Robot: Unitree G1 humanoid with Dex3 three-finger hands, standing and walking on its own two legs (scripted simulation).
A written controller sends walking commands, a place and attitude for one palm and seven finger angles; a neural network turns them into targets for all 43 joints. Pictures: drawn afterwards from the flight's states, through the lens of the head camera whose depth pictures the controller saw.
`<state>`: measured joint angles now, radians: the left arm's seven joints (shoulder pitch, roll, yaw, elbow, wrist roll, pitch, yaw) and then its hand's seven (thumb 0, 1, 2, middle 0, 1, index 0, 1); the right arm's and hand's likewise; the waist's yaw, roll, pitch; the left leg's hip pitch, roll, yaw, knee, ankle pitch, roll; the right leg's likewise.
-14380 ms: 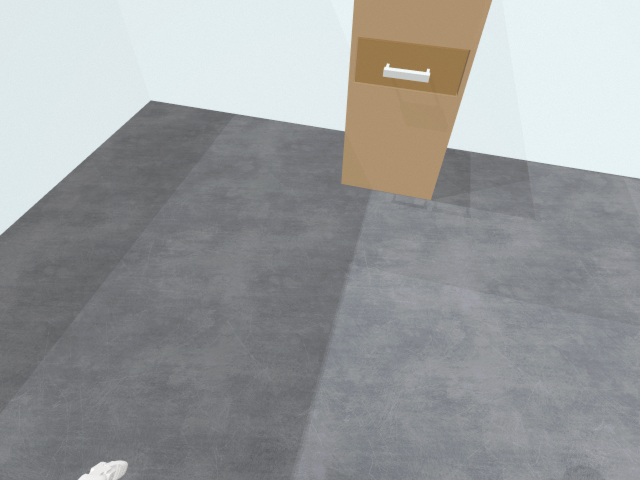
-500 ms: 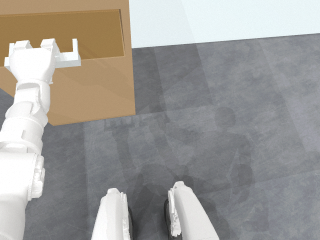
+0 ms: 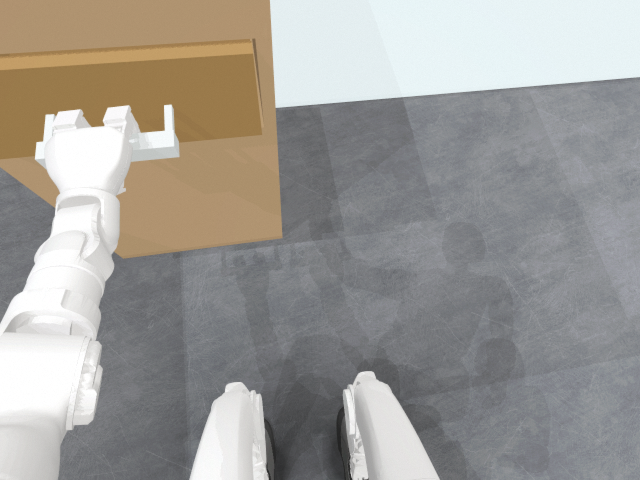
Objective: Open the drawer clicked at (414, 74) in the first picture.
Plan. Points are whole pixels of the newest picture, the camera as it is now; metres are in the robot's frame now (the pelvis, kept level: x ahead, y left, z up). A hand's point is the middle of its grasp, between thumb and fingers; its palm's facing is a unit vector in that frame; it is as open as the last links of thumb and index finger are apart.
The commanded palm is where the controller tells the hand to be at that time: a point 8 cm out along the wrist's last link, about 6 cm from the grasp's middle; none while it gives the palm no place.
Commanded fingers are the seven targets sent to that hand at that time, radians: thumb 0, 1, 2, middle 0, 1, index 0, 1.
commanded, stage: pull the drawer open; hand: left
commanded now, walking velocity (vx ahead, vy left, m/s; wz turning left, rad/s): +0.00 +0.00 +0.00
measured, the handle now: (111, 134) +0.55 +0.25 -0.02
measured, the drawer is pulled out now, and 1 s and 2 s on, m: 0.02 0.14 0.25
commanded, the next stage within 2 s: none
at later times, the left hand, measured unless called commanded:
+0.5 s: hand (111, 225) +0.43 +0.24 -0.04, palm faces -0.05 -0.03 -1.00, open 5.9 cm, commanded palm +0.41 +0.22 +0.00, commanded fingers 0.00 0.90 0.90 -0.40 -1.35 -0.40 -1.35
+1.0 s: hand (111, 265) +0.38 +0.23 -0.04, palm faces -0.04 -0.03 -1.00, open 5.9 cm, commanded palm +0.35 +0.22 +0.00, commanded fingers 0.00 0.90 0.90 -0.40 -1.35 -0.40 -1.35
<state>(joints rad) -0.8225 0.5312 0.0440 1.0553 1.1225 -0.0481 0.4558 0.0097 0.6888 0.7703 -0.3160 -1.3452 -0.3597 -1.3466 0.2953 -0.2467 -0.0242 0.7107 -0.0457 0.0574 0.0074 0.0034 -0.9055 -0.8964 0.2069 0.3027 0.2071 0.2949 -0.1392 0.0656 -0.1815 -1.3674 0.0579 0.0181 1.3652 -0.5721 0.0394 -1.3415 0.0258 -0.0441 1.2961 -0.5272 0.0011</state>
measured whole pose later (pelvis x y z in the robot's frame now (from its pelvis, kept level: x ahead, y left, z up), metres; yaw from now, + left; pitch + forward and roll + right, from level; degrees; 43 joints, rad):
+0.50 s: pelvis +0.01 -0.01 +0.02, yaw +2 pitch +29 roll -3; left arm -0.62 0.40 0.00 1.00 1.14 -0.06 0.58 0.01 0.68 0.79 -0.32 -1.35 -0.37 -1.35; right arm 0.23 -0.24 -0.06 0.72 -0.05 0.08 0.01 0.00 -0.91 -0.90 0.21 0.30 0.21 0.29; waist -0.07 0.05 -0.20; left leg -1.24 0.04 0.02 1.29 -0.56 0.03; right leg -1.22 0.02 -0.05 1.24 -0.53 -0.01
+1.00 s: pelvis +0.01 -0.01 +0.02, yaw +2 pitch +27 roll -2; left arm -0.43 0.35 -0.01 0.87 1.15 -0.06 0.62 0.01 0.68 0.80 -0.31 -1.35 -0.37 -1.35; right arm 0.21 -0.23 -0.07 0.72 -0.05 0.09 0.00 0.01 -0.91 -0.90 0.21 0.30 0.21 0.29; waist -0.04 0.05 -0.21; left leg -1.18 0.04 0.03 1.26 -0.55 0.02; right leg -1.17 0.01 -0.03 1.23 -0.53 -0.01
